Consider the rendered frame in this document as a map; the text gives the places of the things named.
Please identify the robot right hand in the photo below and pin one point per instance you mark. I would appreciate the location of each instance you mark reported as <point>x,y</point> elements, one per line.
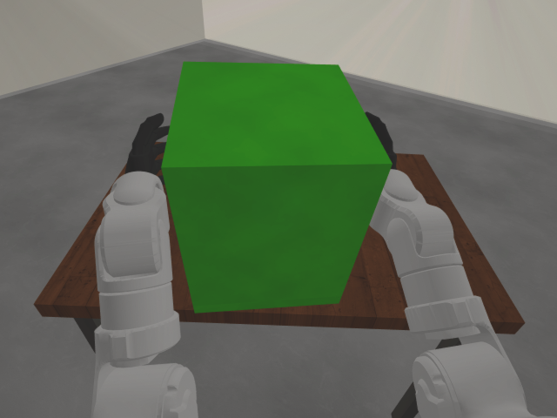
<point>384,137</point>

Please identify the table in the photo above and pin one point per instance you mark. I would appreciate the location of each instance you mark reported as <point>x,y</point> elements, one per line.
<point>373,297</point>

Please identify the robot right upper arm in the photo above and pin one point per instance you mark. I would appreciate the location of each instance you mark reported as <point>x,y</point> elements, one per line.
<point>467,381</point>

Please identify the right robot forearm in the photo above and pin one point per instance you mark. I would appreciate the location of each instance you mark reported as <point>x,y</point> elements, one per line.
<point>419,236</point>

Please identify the robot left hand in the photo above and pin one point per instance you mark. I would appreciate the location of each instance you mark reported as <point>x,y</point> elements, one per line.
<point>143,152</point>

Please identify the carton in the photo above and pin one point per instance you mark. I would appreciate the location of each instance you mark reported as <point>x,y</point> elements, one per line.
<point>273,173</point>

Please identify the robot left upper arm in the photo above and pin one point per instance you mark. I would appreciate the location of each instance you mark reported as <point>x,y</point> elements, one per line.
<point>149,391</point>

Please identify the left robot forearm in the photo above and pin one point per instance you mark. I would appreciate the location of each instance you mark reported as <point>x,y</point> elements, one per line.
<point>134,274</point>

